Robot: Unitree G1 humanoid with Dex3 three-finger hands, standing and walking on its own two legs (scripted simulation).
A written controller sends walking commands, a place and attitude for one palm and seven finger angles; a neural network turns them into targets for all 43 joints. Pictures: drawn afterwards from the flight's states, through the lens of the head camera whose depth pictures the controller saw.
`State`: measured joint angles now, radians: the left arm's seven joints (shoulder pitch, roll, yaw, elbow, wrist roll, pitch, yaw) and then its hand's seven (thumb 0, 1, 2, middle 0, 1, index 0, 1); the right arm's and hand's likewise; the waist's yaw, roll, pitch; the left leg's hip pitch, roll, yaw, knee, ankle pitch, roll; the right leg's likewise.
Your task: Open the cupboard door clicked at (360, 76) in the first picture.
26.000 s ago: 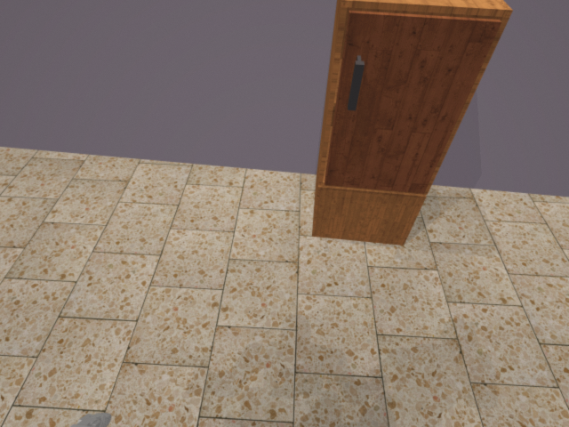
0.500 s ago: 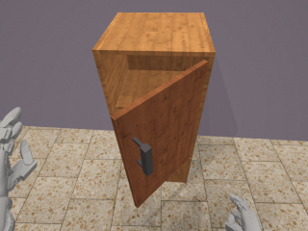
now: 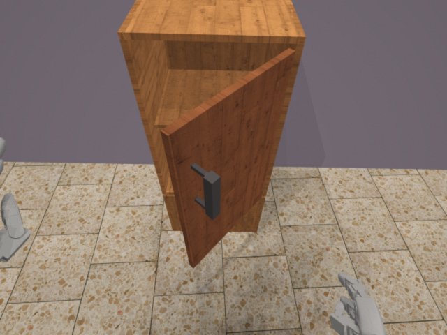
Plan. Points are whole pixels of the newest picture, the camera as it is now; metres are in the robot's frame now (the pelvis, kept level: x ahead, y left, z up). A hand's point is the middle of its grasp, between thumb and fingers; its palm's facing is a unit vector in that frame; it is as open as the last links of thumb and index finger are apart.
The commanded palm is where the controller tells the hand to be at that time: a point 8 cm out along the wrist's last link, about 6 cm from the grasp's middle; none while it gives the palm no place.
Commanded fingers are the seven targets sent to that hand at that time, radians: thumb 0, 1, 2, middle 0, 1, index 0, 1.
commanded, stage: step back with the hand held close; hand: left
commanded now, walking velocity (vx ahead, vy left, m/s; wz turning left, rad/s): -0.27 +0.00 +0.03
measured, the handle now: (204, 191) +0.38 +0.07 +0.01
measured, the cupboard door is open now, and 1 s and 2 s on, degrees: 49 49 49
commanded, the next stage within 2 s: stop stepping back and stand still in 0.80 s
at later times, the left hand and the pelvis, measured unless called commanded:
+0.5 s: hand out of the picture +0.15 +0.26 +0.17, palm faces +0.49 -0.71 -0.51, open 7.4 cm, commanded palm +0.08 +0.29 +0.19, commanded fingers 0.00 0.90 0.90 -0.20 -0.30 -0.20 -0.30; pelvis -0.05 -0.01 -0.01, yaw +3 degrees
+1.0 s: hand out of the picture +0.04 +0.24 +0.17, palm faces +0.38 -0.79 -0.48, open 7.4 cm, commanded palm -0.03 +0.27 +0.19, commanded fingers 0.00 0.90 0.90 -0.20 -0.30 -0.20 -0.30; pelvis -0.17 -0.03 +0.01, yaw +0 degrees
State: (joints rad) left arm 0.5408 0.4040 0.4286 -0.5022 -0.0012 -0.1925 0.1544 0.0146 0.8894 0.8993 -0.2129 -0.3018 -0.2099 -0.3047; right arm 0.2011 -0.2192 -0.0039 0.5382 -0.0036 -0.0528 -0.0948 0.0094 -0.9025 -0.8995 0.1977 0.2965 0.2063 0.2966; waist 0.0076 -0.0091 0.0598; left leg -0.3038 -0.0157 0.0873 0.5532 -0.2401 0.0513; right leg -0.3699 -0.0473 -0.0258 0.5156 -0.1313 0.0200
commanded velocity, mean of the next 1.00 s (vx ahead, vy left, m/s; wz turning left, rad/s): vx -0.29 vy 0.01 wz -0.01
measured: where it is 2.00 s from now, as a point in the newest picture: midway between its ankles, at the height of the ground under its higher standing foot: outside the picture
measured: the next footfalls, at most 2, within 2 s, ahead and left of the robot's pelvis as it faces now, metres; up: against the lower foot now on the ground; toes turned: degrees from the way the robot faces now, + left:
left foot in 0.70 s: -0.02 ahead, +0.10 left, +0.00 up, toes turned +3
right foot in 1.02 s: -0.20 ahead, -0.14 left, +0.00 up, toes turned -2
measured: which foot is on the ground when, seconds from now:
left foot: down 0.00-0.54, up 0.56-0.68, down 0.70-1.00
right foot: down 0.00-0.70, up 0.72-1.00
